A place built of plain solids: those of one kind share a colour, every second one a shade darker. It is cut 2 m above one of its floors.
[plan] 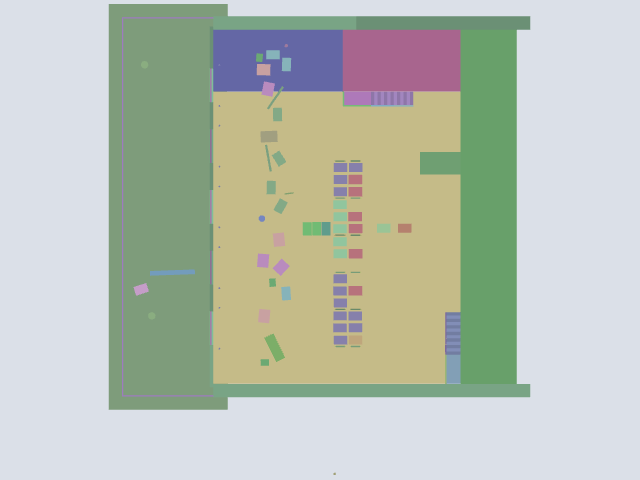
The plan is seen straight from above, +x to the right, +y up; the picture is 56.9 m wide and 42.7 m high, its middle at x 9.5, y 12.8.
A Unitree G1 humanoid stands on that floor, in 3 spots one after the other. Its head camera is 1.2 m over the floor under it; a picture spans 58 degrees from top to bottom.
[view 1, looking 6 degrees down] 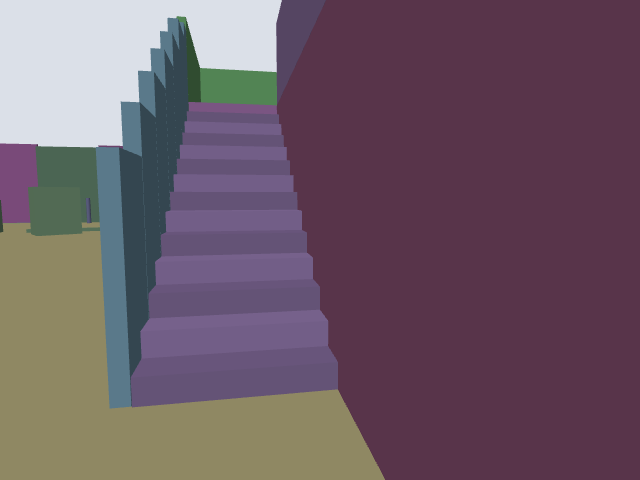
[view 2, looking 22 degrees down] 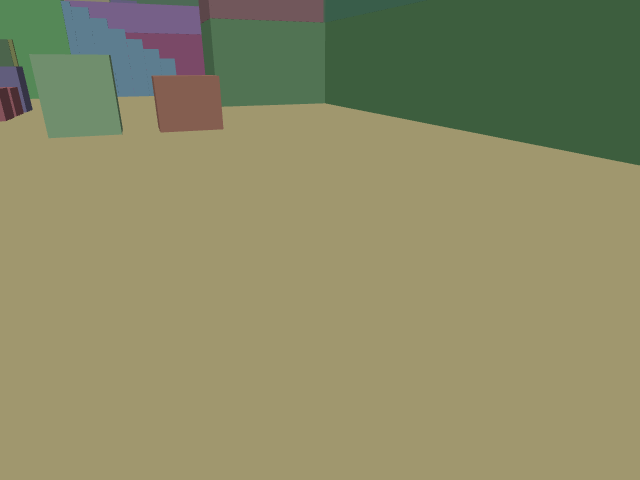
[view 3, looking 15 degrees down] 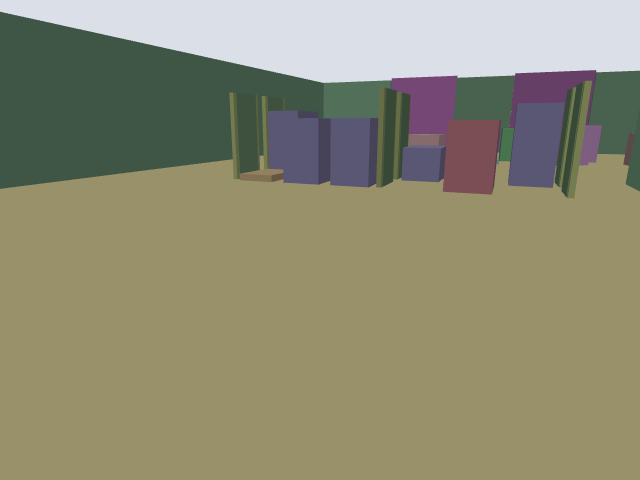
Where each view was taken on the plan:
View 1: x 20.30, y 25.40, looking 169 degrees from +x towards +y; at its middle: floor_gale_metal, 3.17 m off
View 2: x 16.11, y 4.47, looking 68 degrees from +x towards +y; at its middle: floor_hall_concrete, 3.20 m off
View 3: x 21.38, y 8.87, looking -157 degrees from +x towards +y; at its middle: floor_hall_concrete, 4.64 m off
